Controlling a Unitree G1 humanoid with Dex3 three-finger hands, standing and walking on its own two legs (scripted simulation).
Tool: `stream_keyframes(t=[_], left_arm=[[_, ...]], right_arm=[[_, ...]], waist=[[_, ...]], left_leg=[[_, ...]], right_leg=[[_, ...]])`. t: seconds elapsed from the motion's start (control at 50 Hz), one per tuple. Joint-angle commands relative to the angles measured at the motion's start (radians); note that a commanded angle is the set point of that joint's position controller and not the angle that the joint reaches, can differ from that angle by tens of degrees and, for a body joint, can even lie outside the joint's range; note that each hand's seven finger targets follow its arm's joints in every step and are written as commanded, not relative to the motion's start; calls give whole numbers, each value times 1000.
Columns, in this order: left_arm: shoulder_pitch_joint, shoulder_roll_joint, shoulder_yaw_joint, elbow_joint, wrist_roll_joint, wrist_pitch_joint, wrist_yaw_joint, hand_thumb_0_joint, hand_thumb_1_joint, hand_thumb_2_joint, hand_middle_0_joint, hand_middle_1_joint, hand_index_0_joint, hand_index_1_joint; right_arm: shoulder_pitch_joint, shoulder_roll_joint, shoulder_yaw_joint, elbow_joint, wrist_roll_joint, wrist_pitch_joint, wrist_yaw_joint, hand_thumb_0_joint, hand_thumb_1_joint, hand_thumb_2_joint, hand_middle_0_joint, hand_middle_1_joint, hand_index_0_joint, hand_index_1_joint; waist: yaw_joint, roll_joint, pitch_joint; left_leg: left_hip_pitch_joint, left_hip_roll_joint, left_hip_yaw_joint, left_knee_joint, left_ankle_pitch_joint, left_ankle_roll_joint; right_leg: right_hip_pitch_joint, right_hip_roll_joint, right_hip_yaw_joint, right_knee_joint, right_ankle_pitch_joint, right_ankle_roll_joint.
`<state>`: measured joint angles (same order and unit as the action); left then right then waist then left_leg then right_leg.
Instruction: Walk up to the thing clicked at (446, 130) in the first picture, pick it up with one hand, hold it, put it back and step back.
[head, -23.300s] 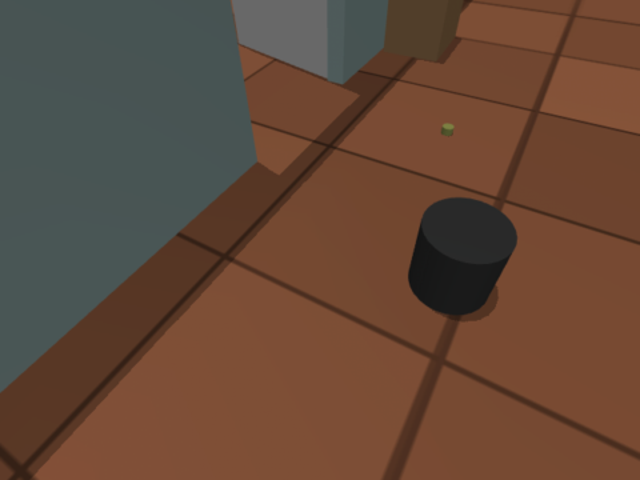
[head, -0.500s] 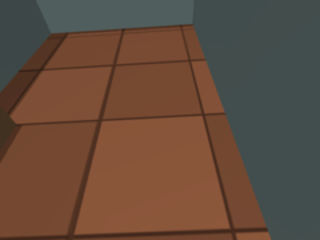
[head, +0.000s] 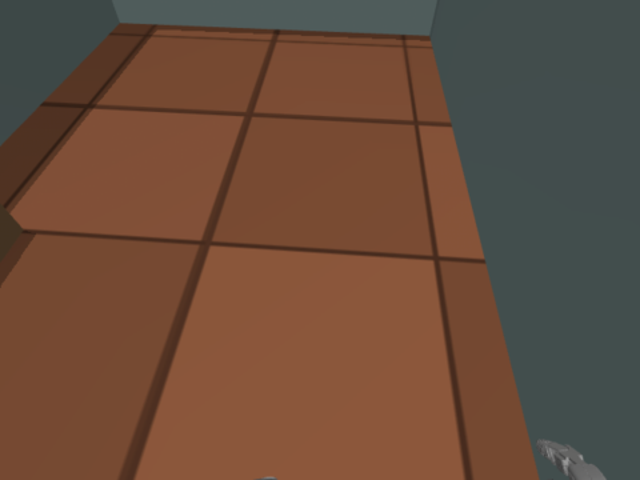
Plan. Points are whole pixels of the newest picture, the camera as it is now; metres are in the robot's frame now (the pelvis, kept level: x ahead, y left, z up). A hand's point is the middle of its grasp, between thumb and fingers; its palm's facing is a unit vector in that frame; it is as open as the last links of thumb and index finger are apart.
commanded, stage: walk up
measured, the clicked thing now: out of the picture -0.33 +0.97 -0.74
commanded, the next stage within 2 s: none
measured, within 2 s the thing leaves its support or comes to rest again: neither
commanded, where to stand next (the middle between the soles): +0.83 +0.01 m, yaw -2 degrees
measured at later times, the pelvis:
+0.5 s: pelvis +0.24 -0.04 +0.01, yaw +0 degrees
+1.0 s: pelvis +0.45 +0.00 +0.01, yaw -2 degrees
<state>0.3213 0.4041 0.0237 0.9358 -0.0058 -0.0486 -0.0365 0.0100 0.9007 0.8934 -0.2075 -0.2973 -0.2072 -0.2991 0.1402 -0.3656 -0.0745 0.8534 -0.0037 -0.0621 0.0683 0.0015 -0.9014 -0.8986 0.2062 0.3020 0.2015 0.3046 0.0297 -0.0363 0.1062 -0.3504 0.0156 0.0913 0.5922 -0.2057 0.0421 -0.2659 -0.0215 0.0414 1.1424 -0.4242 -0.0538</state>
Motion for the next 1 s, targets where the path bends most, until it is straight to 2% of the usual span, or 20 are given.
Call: stream_keyframes(t=[0.0,0.06,0.12,0.2,0.24,0.26,0.28,0.3,0.4,0.5,0.56,0.64,0.66,0.68,0.7,0.74,0.78,0.82,0.9,0.98], left_arm=[[97,218,71,-62,-1,-26,-1,0,900,900,-200,-300,-200,-300],[31,200,73,-91,14,-20,-24,0,900,900,-200,-300,-200,-300],[-39,196,83,-113,23,-30,-41,0,900,900,-200,-300,-200,-300],[6,204,103,-79,28,-39,-40,0,900,900,-200,-300,-200,-300],[91,246,126,-61,29,-47,-28,0,900,900,-200,-300,-200,-300],[176,309,148,-59,33,-60,-14,0,900,900,-200,-300,-200,-300],[213,390,155,-82,26,-70,-4,0,900,900,-200,-300,-200,-300],[158,393,144,-94,11,-66,-2,0,900,900,-200,-300,-200,-300],[-26,288,110,-134,8,-61,7,0,900,900,-200,-300,-200,-300],[-14,303,117,-154,15,-69,1,0,900,900,-200,-300,-200,-300],[-9,310,114,-155,16,-67,-4,0,900,900,-200,-300,-200,-300],[-24,254,86,-163,20,-53,0,0,900,900,-200,-300,-200,-300],[16,185,62,-171,17,-49,1,0,900,900,-200,-300,-200,-300],[33,159,58,-178,4,-43,4,0,900,900,-200,-300,-200,-300],[-3,268,77,-154,8,-35,21,0,900,900,-200,-300,-200,-300],[39,257,73,-110,-5,-33,16,0,900,900,-200,-300,-200,-300],[67,250,77,-77,-4,-26,6,0,900,900,-200,-300,-200,-300],[67,221,72,-79,4,-21,-6,0,900,900,-200,-300,-200,-300],[-45,204,75,-114,17,-17,-26,0,900,900,-200,-300,-200,-300],[-107,183,78,-127,17,-23,-37,0,900,900,-200,-300,-200,-300]], right_arm=[[82,-270,-63,-58,9,-27,-31,0,-900,-900,200,300,200,300],[82,-291,-65,-81,-6,-40,-26,0,-900,-900,200,300,200,300],[82,-307,-71,-96,-9,-47,-15,0,-900,-900,200,300,200,300],[50,-296,-63,-113,-1,-38,-11,0,-900,-900,200,300,200,300],[69,-253,-43,-116,-6,-32,-13,0,-900,-900,200,300,200,300],[110,-196,-22,-121,-2,-33,-13,0,-900,-900,200,300,200,300],[124,-180,-12,-138,3,-31,-17,0,-900,-900,200,300,200,300],[84,-271,-35,-116,-5,-20,-31,0,-900,-900,200,300,200,300],[181,-263,-40,-31,5,-9,-13,0,-900,-900,200,300,200,300],[100,-234,-45,-55,-14,-2,14,0,-900,-900,200,300,200,300],[52,-225,-46,-69,-14,-12,20,0,-900,-900,200,300,200,300],[268,-277,-77,2,-20,-29,0,0,-900,-900,200,300,200,300],[373,-356,-104,21,-32,-34,-15,0,-900,-900,200,300,200,300],[360,-427,-112,-22,-24,-40,-25,0,-900,-900,200,300,200,300],[310,-430,-113,-35,12,-36,-25,0,-900,-900,200,300,200,300],[197,-340,-77,-55,10,-37,-34,0,-900,-900,200,300,200,300],[165,-297,-55,-58,8,-43,-37,0,-900,-900,200,300,200,300],[170,-301,-57,-67,0,-47,-37,0,-900,-900,200,300,200,300],[186,-315,-61,-77,-5,-51,-35,0,-900,-900,200,300,200,300],[186,-313,-60,-90,-4,-43,-31,0,-900,-900,200,300,200,300]], waist=[[-21,131,-82],[-30,164,-25],[-44,184,-26],[12,130,-69],[67,18,-107],[110,-193,-150],[101,-283,-153],[88,-144,-122],[-15,-126,-50],[13,-117,-39],[17,-99,-52],[-111,84,-161],[-160,304,-204],[-138,366,-168],[-128,202,-148],[-59,130,-72],[-36,185,-45],[-37,198,-69],[-56,185,-15],[-63,173,-22]], left_leg=[[159,267,-229,-346,52,172],[126,269,-175,-380,-35,210],[107,254,-155,-376,-148,197],[1,212,-101,-234,-160,141],[-100,151,-54,-3,-99,92],[-197,51,33,334,-73,42],[-368,-68,-11,555,-316,-4],[-374,1,-122,644,-332,-5],[-210,79,-147,440,-135,-23],[-165,89,-74,147,-45,-43],[-99,76,-41,33,28,-32],[326,14,-1,-41,-8,3],[453,156,-237,-156,-244,64],[473,397,-756,-365,-400,139],[367,430,-772,-374,-394,195],[284,332,-471,-332,-190,154],[172,281,-300,-343,-28,137],[214,271,-230,-324,92,167],[188,269,-174,-357,36,197],[170,230,-118,-309,63,159]], right_leg=[[-203,-77,46,-34,82,24],[-228,-108,-16,-257,101,59],[-176,-113,-50,-434,206,48],[46,-45,-134,-507,309,33],[250,-17,-120,-544,193,6],[351,-154,116,-708,-28,-47],[393,-406,605,-916,-91,-165],[324,-453,661,-907,-90,-241],[70,-259,147,-893,131,-163],[61,-242,42,-907,27,-167],[83,-242,8,-867,111,-146],[-85,-164,-105,-487,297,-78],[-246,-80,-160,-155,215,-32],[-473,80,-85,19,-103,5],[-438,6,44,83,-94,-10],[-405,-52,84,51,59,-1],[-324,-79,42,-42,98,16],[-304,-80,13,-132,111,42],[-296,-105,-31,-305,175,55],[-190,-68,-92,-486,265,35]])
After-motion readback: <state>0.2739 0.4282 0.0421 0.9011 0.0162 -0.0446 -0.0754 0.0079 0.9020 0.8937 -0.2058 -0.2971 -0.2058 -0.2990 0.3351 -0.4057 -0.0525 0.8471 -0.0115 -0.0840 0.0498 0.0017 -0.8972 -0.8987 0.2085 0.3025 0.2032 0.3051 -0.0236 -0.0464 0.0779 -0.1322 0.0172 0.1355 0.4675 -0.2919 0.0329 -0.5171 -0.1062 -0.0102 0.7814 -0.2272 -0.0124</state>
